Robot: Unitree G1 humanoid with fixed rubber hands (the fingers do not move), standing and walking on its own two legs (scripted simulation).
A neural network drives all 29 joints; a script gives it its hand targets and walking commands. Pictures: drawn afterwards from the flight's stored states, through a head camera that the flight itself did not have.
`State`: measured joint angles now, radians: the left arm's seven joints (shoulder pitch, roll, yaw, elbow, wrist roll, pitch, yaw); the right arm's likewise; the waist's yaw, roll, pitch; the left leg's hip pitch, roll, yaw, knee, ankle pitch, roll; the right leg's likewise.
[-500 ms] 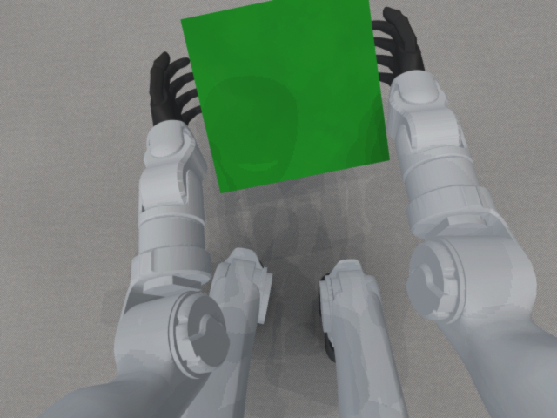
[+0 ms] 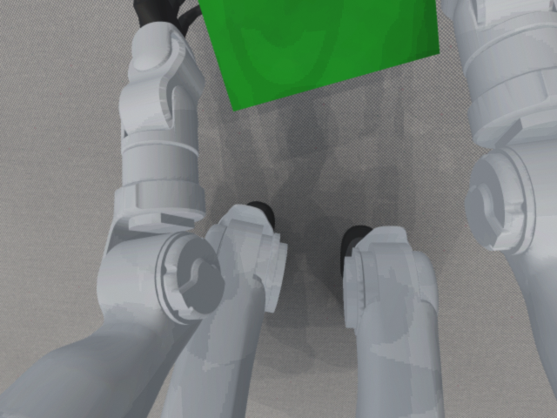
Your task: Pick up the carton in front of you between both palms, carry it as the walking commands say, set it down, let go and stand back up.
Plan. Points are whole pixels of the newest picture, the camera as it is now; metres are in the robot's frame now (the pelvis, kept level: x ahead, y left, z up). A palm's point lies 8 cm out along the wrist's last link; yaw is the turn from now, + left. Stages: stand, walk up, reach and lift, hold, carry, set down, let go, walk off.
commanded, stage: set down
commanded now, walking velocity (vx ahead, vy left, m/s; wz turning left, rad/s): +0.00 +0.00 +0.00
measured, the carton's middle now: out of the picture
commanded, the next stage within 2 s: none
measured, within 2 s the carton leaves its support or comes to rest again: rests again in 0.64 s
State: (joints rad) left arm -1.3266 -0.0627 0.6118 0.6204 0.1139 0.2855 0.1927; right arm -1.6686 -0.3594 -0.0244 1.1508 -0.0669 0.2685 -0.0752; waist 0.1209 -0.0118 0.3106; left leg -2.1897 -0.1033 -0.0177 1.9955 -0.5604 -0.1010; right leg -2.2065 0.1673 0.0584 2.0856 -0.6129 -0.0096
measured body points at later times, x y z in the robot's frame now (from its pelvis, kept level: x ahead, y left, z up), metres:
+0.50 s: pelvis +0.00 +0.00 -0.03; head +0.38 -0.03 +0.21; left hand +0.53 +0.18 -0.19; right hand +0.61 -0.11 -0.19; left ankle +0.12 +0.13 -0.38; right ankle +0.08 -0.09 -0.38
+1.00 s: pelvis +0.02 -0.01 -0.04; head +0.40 -0.04 +0.19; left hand +0.54 +0.19 -0.21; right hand +0.62 -0.11 -0.22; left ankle +0.12 +0.13 -0.38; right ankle +0.08 -0.09 -0.38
